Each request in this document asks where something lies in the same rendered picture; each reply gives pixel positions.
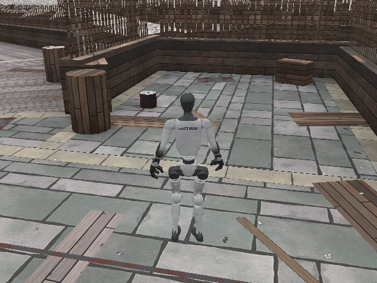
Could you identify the left robot upper arm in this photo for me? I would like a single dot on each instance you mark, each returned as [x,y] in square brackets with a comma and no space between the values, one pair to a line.
[170,124]

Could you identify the robot left hand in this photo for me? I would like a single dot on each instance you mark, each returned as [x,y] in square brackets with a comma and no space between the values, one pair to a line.
[153,169]

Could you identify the right robot upper arm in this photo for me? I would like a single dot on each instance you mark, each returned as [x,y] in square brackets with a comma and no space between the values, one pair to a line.
[205,123]

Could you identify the left robot forearm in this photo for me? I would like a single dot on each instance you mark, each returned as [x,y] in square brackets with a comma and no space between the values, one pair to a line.
[157,157]

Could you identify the right robot forearm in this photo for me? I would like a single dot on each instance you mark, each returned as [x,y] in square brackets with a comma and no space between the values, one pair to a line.
[216,153]

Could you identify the robot right hand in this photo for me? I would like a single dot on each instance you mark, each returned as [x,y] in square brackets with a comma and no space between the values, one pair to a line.
[215,162]

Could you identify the robot head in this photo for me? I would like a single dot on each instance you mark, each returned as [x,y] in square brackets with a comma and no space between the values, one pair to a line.
[187,102]

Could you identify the robot left shin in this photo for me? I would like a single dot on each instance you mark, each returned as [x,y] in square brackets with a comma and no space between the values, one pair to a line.
[175,212]

